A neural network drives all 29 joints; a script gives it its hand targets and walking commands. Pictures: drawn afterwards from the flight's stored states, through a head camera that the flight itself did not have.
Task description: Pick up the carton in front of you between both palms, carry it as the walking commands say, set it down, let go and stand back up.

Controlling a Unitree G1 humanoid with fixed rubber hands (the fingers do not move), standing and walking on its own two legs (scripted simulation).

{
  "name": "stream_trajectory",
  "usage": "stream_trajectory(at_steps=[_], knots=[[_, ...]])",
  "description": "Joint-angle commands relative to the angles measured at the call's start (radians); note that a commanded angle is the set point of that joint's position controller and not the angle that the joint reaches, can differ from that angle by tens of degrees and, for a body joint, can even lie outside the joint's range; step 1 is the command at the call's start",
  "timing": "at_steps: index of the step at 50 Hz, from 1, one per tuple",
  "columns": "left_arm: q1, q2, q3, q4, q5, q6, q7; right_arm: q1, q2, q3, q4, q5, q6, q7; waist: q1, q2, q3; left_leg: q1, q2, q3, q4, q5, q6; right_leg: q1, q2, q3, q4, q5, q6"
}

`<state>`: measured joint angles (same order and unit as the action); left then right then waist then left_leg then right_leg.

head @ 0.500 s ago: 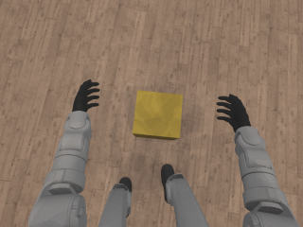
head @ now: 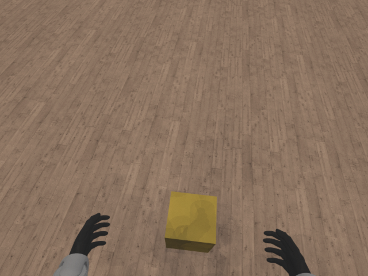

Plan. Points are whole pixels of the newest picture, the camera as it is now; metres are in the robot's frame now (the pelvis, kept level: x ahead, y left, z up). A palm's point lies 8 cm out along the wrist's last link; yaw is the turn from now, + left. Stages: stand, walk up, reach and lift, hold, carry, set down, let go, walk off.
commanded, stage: let go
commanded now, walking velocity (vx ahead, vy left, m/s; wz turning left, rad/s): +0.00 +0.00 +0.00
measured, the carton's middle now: (190, 223) +0.40 -0.06 -0.64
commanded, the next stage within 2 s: stand in 0.56 s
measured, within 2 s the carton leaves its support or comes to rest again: neither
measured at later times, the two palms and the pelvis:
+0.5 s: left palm out of the picture +0.16 +0.24 -0.06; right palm (296, 266) +0.17 -0.23 -0.06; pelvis +0.00 +0.01 +0.00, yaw +0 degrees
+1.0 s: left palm out of the picture +0.12 +0.29 -0.08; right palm out of the picture +0.15 -0.29 -0.10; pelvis +0.01 -0.01 +0.00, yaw +1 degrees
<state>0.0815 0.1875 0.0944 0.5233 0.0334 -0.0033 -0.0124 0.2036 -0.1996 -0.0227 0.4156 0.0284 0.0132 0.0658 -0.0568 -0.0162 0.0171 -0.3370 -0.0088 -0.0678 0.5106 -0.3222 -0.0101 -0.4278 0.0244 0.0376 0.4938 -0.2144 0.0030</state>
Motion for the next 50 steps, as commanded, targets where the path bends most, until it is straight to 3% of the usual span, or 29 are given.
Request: stream_trajectory(at_steps=[1, 7, 17, 18, 19, 20, 24, 28, 29, 31, 33, 41, 50], knots=[[0.038, 0.088, 0.004, -0.118, -0.009, -0.005, -0.013, -0.010, -0.099, -0.027, -0.092, -0.001, -0.005, 0.001, 0.036, 0.072, -0.168, 0.020, -0.026, 0.044, -0.134, 0.258, -0.014, 0.374, 0.025, -0.031, -0.047, 0.293, 0.019], [0.086, 0.089, -0.030, -0.166, -0.026, 0.046, -0.041, -0.005, -0.117, -0.051, -0.078, -0.026, 0.043, 0.006, 0.045, 0.067, -0.041, 0.058, -0.007, 0.037, -0.189, 0.221, -0.016, 0.425, 0.039, -0.051, -0.072, 0.206, 0.013], [0.081, 0.101, -0.039, -0.192, -0.025, 0.104, -0.056, -0.001, -0.114, -0.068, -0.079, -0.050, 0.101, 0.005, 0.045, 0.031, 0.030, 0.086, -0.011, 0.039, -0.187, 0.237, -0.009, 0.490, 0.040, -0.045, -0.071, 0.214, 0.011], [0.084, 0.102, -0.037, -0.192, -0.023, 0.107, -0.056, -0.001, -0.113, -0.068, -0.081, -0.050, 0.103, 0.005, 0.048, 0.034, 0.028, 0.091, -0.013, 0.040, -0.183, 0.245, -0.010, 0.494, 0.039, -0.044, -0.070, 0.219, 0.011], [0.134, 0.107, -0.028, -0.138, -0.043, 0.079, -0.034, -0.035, -0.146, -0.081, -0.137, -0.064, 0.152, -0.021, 0.045, 0.028, -0.019, 0.144, -0.016, 0.038, -0.144, 0.350, -0.017, 0.462, 0.066, -0.058, -0.042, 0.203, 0.015], [0.127, 0.103, -0.033, -0.155, -0.039, 0.074, -0.024, -0.012, -0.145, -0.066, -0.122, -0.061, 0.165, -0.031, 0.051, 0.048, -0.018, 0.151, -0.019, 0.036, -0.131, 0.381, -0.022, 0.444, 0.063, -0.056, -0.040, 0.202, 0.012], [0.108, 0.107, -0.038, -0.159, -0.038, 0.078, -0.014, -0.010, -0.130, -0.044, -0.124, -0.048, 0.184, -0.044, 0.051, 0.057, -0.013, 0.136, -0.022, 0.037, -0.127, 0.366, -0.018, 0.414, 0.056, -0.046, -0.033, 0.215, 0.014], [0.108, 0.112, -0.035, -0.150, -0.032, 0.086, -0.017, -0.017, -0.122, -0.039, -0.127, -0.049, 0.196, -0.050, 0.058, 0.049, -0.002, 0.112, -0.028, 0.052, -0.129, 0.300, -0.012, 0.414, 0.050, -0.042, -0.039, 0.202, 0.019], [0.117, 0.253, 0.000, -0.001, 0.014, 0.063, 0.018, -0.058, -0.231, -0.065, 0.002, -0.062, 0.120, -0.082, 0.080, 0.086, 0.021, 0.050, 0.015, 0.026, -0.081, 0.156, -0.019, 0.261, -0.055, -0.005, -0.047, 0.143, 0.029], [0.107, 0.253, -0.004, 0.028, 0.027, 0.038, 0.032, -0.027, -0.209, -0.063, 0.039, -0.075, 0.060, -0.091, 0.060, 0.047, -0.002, 0.106, 0.028, -0.003, -0.084, 0.019, -0.007, 0.188, -0.073, 0.038, -0.075, -0.025, 0.010], [0.077, 0.241, -0.004, 0.046, 0.026, 0.022, 0.031, -0.031, -0.214, -0.062, 0.072, -0.078, 0.028, -0.085, 0.060, 0.029, -0.003, 0.095, 0.040, -0.026, -0.091, -0.037, 0.005, 0.164, -0.065, 0.044, -0.079, -0.106, -0.001], [0.073, 0.269, -0.009, 0.148, 0.011, -0.003, 0.025, -0.019, -0.261, -0.055, 0.176, -0.071, -0.010, -0.084, 0.061, 0.012, -0.076, 0.168, 0.059, -0.037, -0.060, 0.249, 0.002, 0.238, -0.085, 0.045, -0.034, 0.190, -0.017], [0.065, 0.301, -0.017, 0.231, 0.003, -0.003, 0.035, -0.010, -0.288, -0.040, 0.264, -0.065, -0.015, -0.095, 0.064, 0.012, -0.068, 0.193, 0.071, -0.044, -0.077, 0.322, 0.000, 0.278, -0.100, 0.052, -0.049, 0.262, -0.022]])
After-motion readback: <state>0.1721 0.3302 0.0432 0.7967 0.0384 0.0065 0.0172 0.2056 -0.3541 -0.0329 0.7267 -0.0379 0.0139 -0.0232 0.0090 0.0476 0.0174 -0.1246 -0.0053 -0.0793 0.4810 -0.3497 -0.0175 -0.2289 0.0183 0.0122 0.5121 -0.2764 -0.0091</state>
